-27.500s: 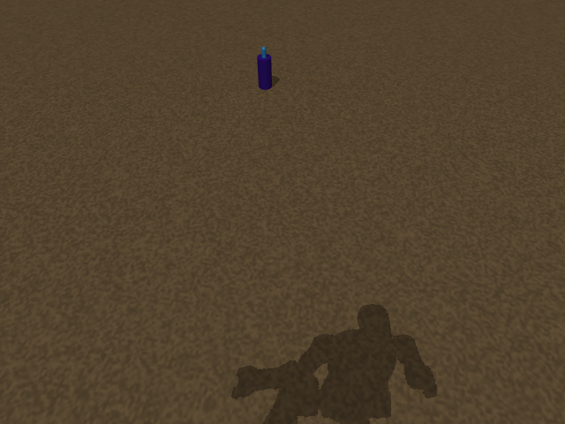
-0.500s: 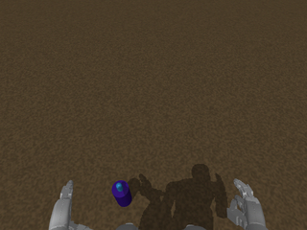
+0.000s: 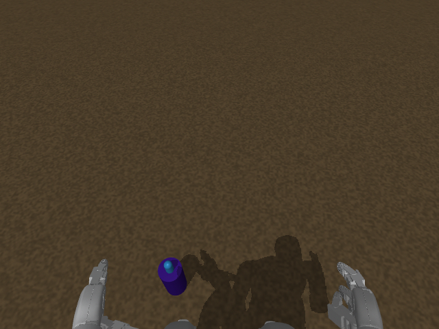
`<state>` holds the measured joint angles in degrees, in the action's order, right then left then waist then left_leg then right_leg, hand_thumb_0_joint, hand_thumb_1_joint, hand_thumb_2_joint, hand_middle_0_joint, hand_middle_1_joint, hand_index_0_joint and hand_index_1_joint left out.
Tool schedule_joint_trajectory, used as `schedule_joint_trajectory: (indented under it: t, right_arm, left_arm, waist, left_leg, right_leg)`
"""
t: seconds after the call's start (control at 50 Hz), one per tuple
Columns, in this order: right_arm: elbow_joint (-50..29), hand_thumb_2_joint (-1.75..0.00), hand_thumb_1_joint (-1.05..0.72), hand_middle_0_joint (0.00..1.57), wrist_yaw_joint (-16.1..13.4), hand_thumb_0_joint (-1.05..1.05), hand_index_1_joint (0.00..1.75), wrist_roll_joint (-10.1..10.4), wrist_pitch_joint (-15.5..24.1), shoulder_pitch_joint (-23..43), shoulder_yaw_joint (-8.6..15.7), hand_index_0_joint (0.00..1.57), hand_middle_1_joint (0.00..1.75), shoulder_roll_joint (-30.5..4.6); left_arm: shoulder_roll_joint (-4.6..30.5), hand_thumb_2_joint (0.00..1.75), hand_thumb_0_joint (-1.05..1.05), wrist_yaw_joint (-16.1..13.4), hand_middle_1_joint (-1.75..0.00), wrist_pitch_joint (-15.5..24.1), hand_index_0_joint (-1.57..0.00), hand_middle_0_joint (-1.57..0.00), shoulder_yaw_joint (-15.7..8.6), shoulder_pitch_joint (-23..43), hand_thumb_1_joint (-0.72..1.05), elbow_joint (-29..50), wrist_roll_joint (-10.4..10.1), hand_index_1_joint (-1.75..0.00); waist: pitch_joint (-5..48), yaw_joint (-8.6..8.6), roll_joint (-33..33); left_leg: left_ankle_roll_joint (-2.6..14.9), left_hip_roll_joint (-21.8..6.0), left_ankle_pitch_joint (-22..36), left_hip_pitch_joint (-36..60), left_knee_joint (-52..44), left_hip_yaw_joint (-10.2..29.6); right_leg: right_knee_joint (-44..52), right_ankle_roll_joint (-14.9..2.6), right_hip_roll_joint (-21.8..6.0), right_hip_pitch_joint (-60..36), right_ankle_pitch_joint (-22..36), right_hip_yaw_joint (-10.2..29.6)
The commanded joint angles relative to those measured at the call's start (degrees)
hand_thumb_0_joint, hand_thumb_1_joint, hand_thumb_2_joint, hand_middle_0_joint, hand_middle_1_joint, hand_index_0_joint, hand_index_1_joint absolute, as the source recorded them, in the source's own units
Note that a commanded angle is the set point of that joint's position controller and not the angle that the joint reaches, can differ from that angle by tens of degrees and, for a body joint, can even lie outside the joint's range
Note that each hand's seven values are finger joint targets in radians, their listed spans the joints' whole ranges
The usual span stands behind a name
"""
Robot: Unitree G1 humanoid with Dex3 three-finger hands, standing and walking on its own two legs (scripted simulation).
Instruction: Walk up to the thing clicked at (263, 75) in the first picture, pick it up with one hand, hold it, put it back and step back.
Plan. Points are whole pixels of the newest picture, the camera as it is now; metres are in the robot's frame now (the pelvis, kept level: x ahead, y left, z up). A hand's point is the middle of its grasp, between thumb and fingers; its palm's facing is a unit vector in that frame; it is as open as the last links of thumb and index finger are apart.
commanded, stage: home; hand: left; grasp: from the side
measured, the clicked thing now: (172, 274) +0.38 +0.19 -0.59
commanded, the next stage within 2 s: stand in 1.10 s
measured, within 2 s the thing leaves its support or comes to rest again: neither
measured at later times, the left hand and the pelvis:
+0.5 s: hand (127, 314) +0.16 +0.18 -0.06, palm faces +0.09 -0.96 -0.28, open 17.5 cm; pelvis +0.00 +0.00 +0.00, yaw +0 degrees
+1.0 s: hand (127, 309) +0.17 +0.18 -0.06, palm faces +0.10 -0.96 -0.28, open 17.5 cm; pelvis +0.00 +0.00 +0.00, yaw +0 degrees
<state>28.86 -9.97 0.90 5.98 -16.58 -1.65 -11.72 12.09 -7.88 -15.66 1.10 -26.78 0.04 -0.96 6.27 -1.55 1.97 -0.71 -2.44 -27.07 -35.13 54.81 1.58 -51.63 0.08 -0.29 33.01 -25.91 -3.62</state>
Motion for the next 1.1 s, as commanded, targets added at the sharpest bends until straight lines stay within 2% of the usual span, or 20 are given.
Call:
schedule_joint_trajectory:
  t: [0.0,0.24,0.28,0.34,0.38,0.46,0.52,0.54,0.56,0.6,0.62,0.66,0.68,0.72,0.78,0.84,0.88,0.94,1.02,1.08]
  right_arm:
    - [-9.2,-0.9,-0.9,0.2,-0.8,0.0,0.3,0.1,3.6,4.6,2.6,0.2,0.3,-6.5]
    - [-8.8,-0.9,-0.9,0.2,-1.0,0.0,0.3,-0.1,4.3,4.5,2.5,0.2,0.3,-6.4]
    - [-8.7,-0.9,-0.9,0.2,-1.0,0.0,0.3,-0.1,4.5,4.6,2.6,0.2,0.3,-6.6]
    - [-8.6,-0.9,-0.9,0.2,-0.8,0.0,0.3,-0.1,4.6,4.7,2.4,0.2,0.3,-6.5]
    - [-8.8,-0.9,-0.9,0.2,-0.8,0.0,0.3,-0.1,4.6,4.6,2.6,0.2,0.3,-6.7]
    - [-8.9,-0.9,-0.9,0.2,-1.0,0.0,0.3,-0.2,4.5,4.6,2.4,0.2,0.3,-6.3]
    - [-8.3,-0.9,-0.9,0.2,-1.1,0.0,0.3,-0.2,4.6,4.2,2.8,0.2,0.3,-6.7]
    - [-8.3,-0.9,-0.9,0.2,-1.1,0.0,0.3,-0.3,4.7,4.4,2.4,0.2,0.3,-6.3]
    - [-8.7,-0.9,-0.9,0.2,-1.0,0.0,0.3,-0.3,4.8,4.7,2.4,0.2,0.3,-6.3]
    - [-8.0,-0.9,-0.9,0.2,-1.2,0.0,0.3,-0.2,4.8,4.2,2.6,0.2,0.3,-6.4]
    - [-8.0,-0.9,-0.9,0.2,-1.2,0.0,0.3,-0.3,4.7,4.4,2.5,0.2,0.3,-6.3]
    - [-8.2,-0.9,-0.9,0.2,-1.2,0.0,0.3,-0.3,4.8,4.4,2.6,0.2,0.3,-6.4]
    - [-8.2,-0.9,-0.9,0.2,-1.1,0.0,0.3,-0.4,4.8,4.4,2.4,0.2,0.3,-6.2]
    - [-8.2,-0.9,-0.9,0.2,-1.1,0.0,0.3,-0.3,4.6,4.0,2.9,0.2,0.3,-6.6]
    - [-8.3,-0.9,-0.9,0.2,-0.9,0.0,0.3,-0.4,4.6,4.5,2.7,0.2,0.3,-6.5]
    - [-8.2,-0.9,-0.9,0.2,-1.2,0.0,0.3,-0.3,4.5,4.2,2.7,0.2,0.3,-6.5]
    - [-8.2,-0.9,-0.9,0.2,-1.1,0.0,0.3,-0.3,4.7,4.6,2.6,0.2,0.3,-6.4]
    - [-8.1,-0.9,-0.9,0.2,-1.3,0.0,0.3,-0.3,4.6,4.2,2.8,0.2,0.3,-6.7]
    - [-8.3,-0.9,-0.9,0.2,-1.1,0.0,0.3,-0.4,4.8,4.4,2.7,0.2,0.3,-6.4]
    - [-8.2,-0.9,-0.9,0.2,-1.1,0.0,0.3,-0.4,4.7,4.3,2.8,0.2,0.3,-6.7]
  left_arm:
    - [5.9,0.06,0.0,-0.5,-0.05,3.3,-0.05,-0.05,-3.6,2.1,-0.55,10.4,0.4,-0.05]
    - [5.3,0.05,0.0,-0.2,-0.05,3.5,-0.05,-0.05,-3.1,1.2,-0.57,9.6,0.5,-0.05]
    - [6.7,0.05,0.0,-0.3,-0.05,3.9,-0.05,-0.05,-4.0,3.3,-0.55,12.0,0.6,-0.05]
    - [4.5,0.05,0.0,0.0,-0.05,3.6,-0.05,-0.05,-2.9,0.5,-0.56,8.3,0.5,-0.05]
    - [6.8,0.05,0.0,-0.2,-0.05,4.0,-0.05,-0.05,-4.4,3.3,-0.56,12.4,0.5,-0.05]
    - [4.5,0.04,0.0,0.0,-0.05,3.6,-0.05,-0.05,-2.7,1.2,-0.57,8.8,0.6,-0.05]
    - [7.8,0.05,0.0,-0.5,-0.05,4.3,-0.05,-0.05,-4.7,5.4,-0.57,13.8,0.7,-0.05]
    - [4.6,0.05,0.0,-0.1,-0.05,3.5,-0.05,-0.05,-2.8,0.2,-0.57,6.7,0.7,-0.05]
    - [4.0,0.04,0.0,0.0,-0.05,3.4,-0.05,-0.05,-2.5,0.4,-0.58,7.5,0.6,-0.05]
    - [7.0,0.05,0.0,-0.4,-0.05,4.1,-0.05,-0.05,-4.4,4.4,-0.57,12.5,0.6,-0.05]
    - [5.6,0.04,0.0,-0.2,-0.05,3.8,-0.05,-0.05,-3.5,1.0,-0.57,8.8,0.8,-0.05]
    - [5.8,0.05,0.0,-0.1,-0.05,3.8,-0.05,-0.05,-3.6,2.1,-0.56,11.0,0.5,-0.05]
    - [3.6,0.04,0.0,0.1,-0.05,3.5,-0.05,-0.05,-2.4,-0.7,-0.57,6.5,0.6,-0.05]
    - [7.3,0.04,0.0,-0.2,-0.05,4.1,-0.05,-0.05,-5.1,3.4,-0.58,13.8,0.6,-0.05]
    - [4.2,0.05,0.0,0.0,-0.05,3.4,-0.05,-0.05,-2.7,0.0,-0.55,7.9,0.6,-0.05]
    - [7.5,0.04,0.0,-0.4,-0.05,4.1,-0.05,-0.05,-5.1,4.5,-0.58,13.4,0.6,-0.05]
    - [3.8,0.04,0.0,0.0,-0.05,3.4,-0.05,-0.05,-2.6,-0.4,-0.59,6.9,0.7,-0.05]
    - [6.9,0.04,0.0,-0.4,-0.05,3.8,-0.05,-0.05,-4.4,4.4,-0.58,12.2,0.6,-0.05]
    - [3.5,0.05,0.0,0.1,-0.05,3.2,-0.05,-0.05,-2.3,-0.2,-0.56,6.4,0.6,-0.05]
    - [6.4,0.04,0.0,-0.2,-0.05,3.7,-0.05,-0.05,-4.4,2.9,-0.58,11.1,0.7,-0.05]
  waist:
    - [3.3,0.11,-0.2]
    - [3.9,0.04,-1.1]
    - [3.9,0.18,-0.2]
    - [3.1,0.16,-0.7]
    - [5.1,0.54,0.8]
    - [4.5,-0.17,-0.4]
    - [5.7,0.29,0.6]
    - [3.8,0.03,-0.5]
    - [3.6,-0.22,-1.1]
    - [4.5,0.3,0.5]
    - [4.7,0.18,-1.1]
    - [4.3,0.21,-1.3]
    - [3.5,-0.15,-2.0]
    - [7.0,0.9,0.9]
    - [4.4,0.06,-0.4]
    - [6.2,0.76,1.4]
    - [3.9,0.15,-1.1]
    - [5.4,0.45,1.2]
    - [3.9,-0.16,-1.8]
    - [6.1,0.71,0.9]
  left_leg:
    - [1.1,2.1,9.2,3.1,-9.4,-1.2]
    - [1.22,2.1,9.3,3.3,-9.1,-1.4]
    - [1.14,2.1,7.9,3.5,-9.5,-1.4]
    - [1.04,1.9,7.0,3.0,-10.2,-0.8]
    - [0.98,2.0,9.0,3.7,-9.7,-0.9]
    - [0.96,1.9,11.1,3.8,-9.1,-1.1]
    - [0.93,1.9,11.5,4.7,-9.1,-1.2]
    - [0.98,2.0,10.7,4.0,-9.2,-1.3]
    - [1.06,1.9,10.7,3.7,-9.1,-1.3]
    - [0.95,1.9,11.1,4.5,-9.1,-1.4]
    - [1.11,2.1,11.4,4.1,-8.7,-1.5]
    - [1.23,2.1,11.4,4.0,-8.4,-1.7]
    - [1.19,2.0,11.4,3.8,-8.7,-1.6]
    - [0.92,2.1,14.0,5.0,-8.4,-1.6]
    - [0.92,1.9,13.0,4.1,-8.9,-1.2]
    - [0.79,1.8,12.7,5.1,-9.3,-1.2]
    - [0.89,1.7,12.7,4.4,-9.3,-1.1]
    - [0.71,1.7,13.3,5.3,-9.5,-1.1]
    - [1.09,1.8,12.4,4.3,-8.9,-1.4]
    - [0.76,1.9,13.8,5.0,-9.0,-1.3]
  right_leg:
    - [9.4,-0.41,1.3,-2.0,8.4,0.0]
    - [9.4,-0.29,1.1,-2.4,8.5,0.2]
    - [9.5,-0.41,1.1,-1.8,7.0,0.3]
    - [9.1,-0.49,1.4,-1.6,6.1,-0.2]
    - [8.7,-0.54,1.2,-2.6,7.9,0.0]
    - [8.5,-0.43,1.4,-2.5,10.1,0.0]
    - [8.7,-0.43,1.2,-3.1,10.3,0.2]
    - [8.9,-0.29,1.3,-2.4,9.7,0.1]
    - [9.0,-0.26,1.4,-2.4,9.8,0.0]
    - [9.0,-0.32,1.1,-2.6,10.2,0.3]
    - [9.1,-0.16,1.2,-3.0,10.5,0.2]
    - [9.4,-0.08,0.9,-2.7,10.9,0.5]
    - [9.2,-0.08,1.2,-2.6,10.7,0.3]
    - [8.5,-0.38,1.0,-4.1,13.1,0.5]
    - [8.3,-0.43,1.4,-3.2,11.9,0.0]
    - [8.3,-0.53,1.3,-3.7,11.2,0.1]
    - [8.3,-0.4,1.4,-3.2,11.3,-0.2]
    - [8.2,-0.54,1.4,-3.4,11.8,-0.1]
    - [9.0,-0.17,1.4,-3.0,11.4,0.0]
    - [8.4,-0.49,1.2,-3.8,12.4,0.1]
